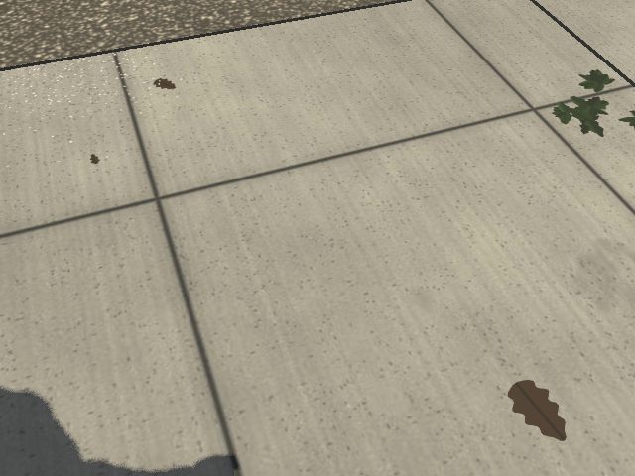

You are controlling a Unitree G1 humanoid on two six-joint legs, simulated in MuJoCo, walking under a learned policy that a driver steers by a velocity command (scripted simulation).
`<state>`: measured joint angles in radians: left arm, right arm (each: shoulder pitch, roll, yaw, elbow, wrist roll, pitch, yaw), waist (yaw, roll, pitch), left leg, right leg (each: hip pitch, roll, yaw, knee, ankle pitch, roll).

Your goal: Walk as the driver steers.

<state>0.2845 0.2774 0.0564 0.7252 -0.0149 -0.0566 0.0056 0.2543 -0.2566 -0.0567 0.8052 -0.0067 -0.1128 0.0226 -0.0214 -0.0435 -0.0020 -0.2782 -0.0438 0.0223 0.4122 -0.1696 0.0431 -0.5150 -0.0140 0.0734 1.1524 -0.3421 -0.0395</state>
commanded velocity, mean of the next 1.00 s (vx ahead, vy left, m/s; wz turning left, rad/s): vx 0.44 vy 0.00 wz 0.19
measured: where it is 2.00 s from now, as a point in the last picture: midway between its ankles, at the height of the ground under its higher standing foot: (322, 440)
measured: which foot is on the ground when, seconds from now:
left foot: down 0.00-0.34, up 0.36-0.86, down 0.88-1.00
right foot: up 0.00-0.32, down 0.34-0.86, up 0.88-1.00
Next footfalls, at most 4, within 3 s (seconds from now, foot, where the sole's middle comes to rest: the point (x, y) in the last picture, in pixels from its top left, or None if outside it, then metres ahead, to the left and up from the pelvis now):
0.34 right None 0.32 -0.16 -0.78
0.88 left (268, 431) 0.59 0.10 -0.78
1.38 right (354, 387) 0.70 -0.09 -0.78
1.72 left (263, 468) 0.51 0.11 -0.78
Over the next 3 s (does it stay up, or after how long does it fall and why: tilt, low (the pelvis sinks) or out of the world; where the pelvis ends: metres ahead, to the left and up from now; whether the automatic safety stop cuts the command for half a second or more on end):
stays up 0.57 0.00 0.00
